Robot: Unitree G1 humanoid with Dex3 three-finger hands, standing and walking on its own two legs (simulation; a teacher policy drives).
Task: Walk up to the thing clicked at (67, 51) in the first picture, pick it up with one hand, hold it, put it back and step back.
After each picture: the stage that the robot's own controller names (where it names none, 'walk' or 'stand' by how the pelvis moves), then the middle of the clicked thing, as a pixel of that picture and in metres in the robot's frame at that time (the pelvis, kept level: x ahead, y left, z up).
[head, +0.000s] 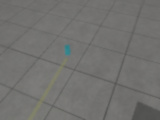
stand; (67, 50) +1.34 +0.19 -0.72
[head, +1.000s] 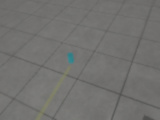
walk; (70, 58) +1.24 +0.26 -0.72
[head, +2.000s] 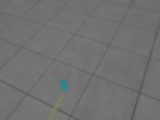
walk; (63, 85) +0.77 +0.25 -0.71
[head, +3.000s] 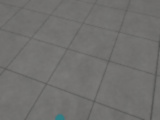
walk; out of the picture +0.42 +0.19 -0.69
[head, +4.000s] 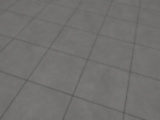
stand; out of the picture +0.37 -0.13 -0.69
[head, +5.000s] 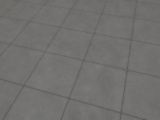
stand; out of the picture +0.34 -0.03 -0.71
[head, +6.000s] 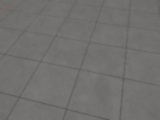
stand; out of the picture +0.30 -0.04 -0.73
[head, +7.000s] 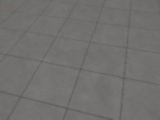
stand; out of the picture +0.32 -0.03 -0.73
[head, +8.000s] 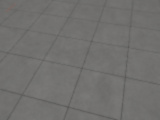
stand; out of the picture +0.32 -0.04 -0.73
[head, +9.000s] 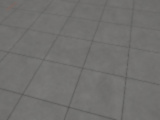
stand; out of the picture +0.31 -0.05 -0.73
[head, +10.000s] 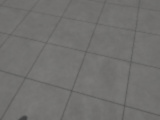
go down; out of the picture +0.34 -0.05 -0.70
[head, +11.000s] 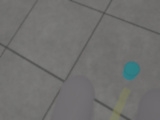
go down; (130, 71) +0.42 -0.08 -0.33
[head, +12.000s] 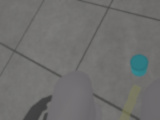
close in; (138, 66) +0.42 -0.10 -0.26
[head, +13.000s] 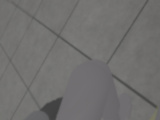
close in; out of the picture +0.42 -0.13 -0.23
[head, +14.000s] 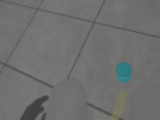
go down; (123, 73) +0.43 -0.09 -0.29
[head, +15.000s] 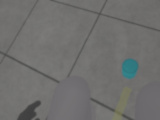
go down; (129, 69) +0.42 -0.09 -0.29
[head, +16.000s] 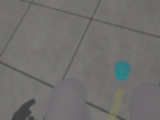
go down; (122, 71) +0.42 -0.09 -0.30
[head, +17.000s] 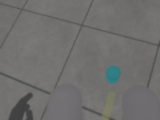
go down; (112, 75) +0.42 -0.07 -0.34
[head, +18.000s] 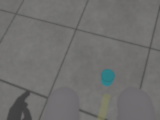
go down; (107, 78) +0.41 -0.06 -0.36
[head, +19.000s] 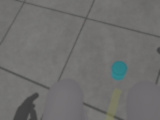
go down; (118, 71) +0.42 -0.08 -0.29
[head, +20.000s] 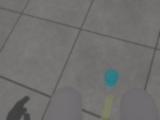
go down; (111, 78) +0.41 -0.07 -0.36
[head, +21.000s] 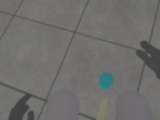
go down; (105, 81) +0.41 -0.06 -0.37
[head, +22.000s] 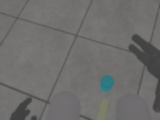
go down; (106, 84) +0.41 -0.06 -0.38
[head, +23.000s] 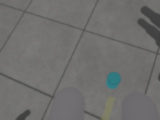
go down; (113, 80) +0.41 -0.06 -0.37
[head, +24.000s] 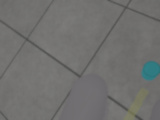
go down; (150, 71) +0.42 -0.10 -0.32
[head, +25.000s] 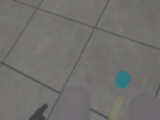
go down; (122, 80) +0.41 -0.08 -0.36
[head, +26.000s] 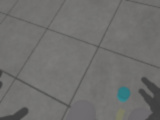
go down; (123, 94) +0.39 -0.06 -0.47
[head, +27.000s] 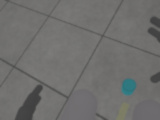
go down; (128, 87) +0.41 -0.07 -0.39
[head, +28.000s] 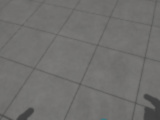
stand; out of the picture +0.35 -0.05 -0.63
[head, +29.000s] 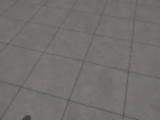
stand; out of the picture +0.34 -0.05 -0.65
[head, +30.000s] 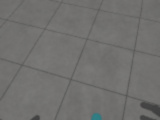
close in; out of the picture +0.36 -0.05 -0.61
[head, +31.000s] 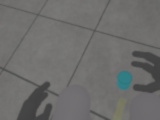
go down; (124, 81) +0.42 -0.06 -0.32
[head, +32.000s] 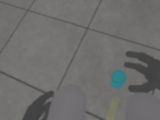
go down; (117, 79) +0.42 -0.06 -0.31
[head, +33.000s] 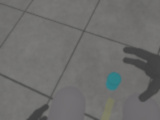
go down; (113, 81) +0.42 -0.05 -0.33
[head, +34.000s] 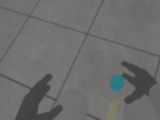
go down; (116, 83) +0.41 -0.05 -0.36
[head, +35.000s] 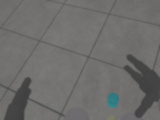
go down; (112, 100) +0.40 -0.04 -0.50
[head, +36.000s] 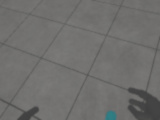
rest palm; (110, 118) +0.37 -0.06 -0.59
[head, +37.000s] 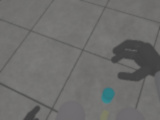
rest palm; (107, 95) +0.41 -0.05 -0.44
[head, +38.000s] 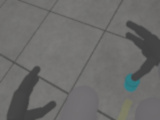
stand; (131, 83) +0.42 -0.07 -0.35
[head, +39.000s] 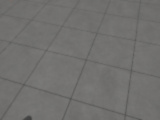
stand; out of the picture +0.34 -0.05 -0.65
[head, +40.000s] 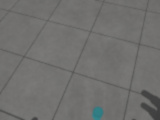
stand; (97, 113) +0.37 -0.05 -0.58
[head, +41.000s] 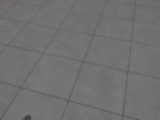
stand; out of the picture +0.34 -0.04 -0.65
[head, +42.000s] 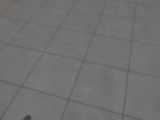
stand; out of the picture +0.34 -0.04 -0.65
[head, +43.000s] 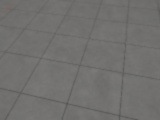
stand; out of the picture +0.35 -0.03 -0.71
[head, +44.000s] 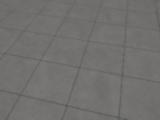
stand; out of the picture +0.35 -0.04 -0.72
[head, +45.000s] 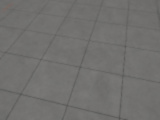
stand; out of the picture +0.34 -0.05 -0.73
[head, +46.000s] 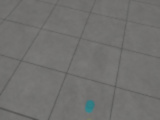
walk; (89, 106) +0.48 -0.08 -0.71
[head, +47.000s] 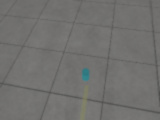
walk; (85, 74) +0.77 +0.02 -0.69
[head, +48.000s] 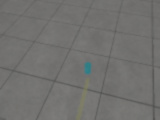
stand; (87, 68) +0.97 -0.02 -0.71
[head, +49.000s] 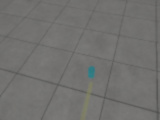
stand; (91, 72) +0.94 -0.06 -0.73
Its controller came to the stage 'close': yes
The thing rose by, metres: 0.00
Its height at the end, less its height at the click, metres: +0.00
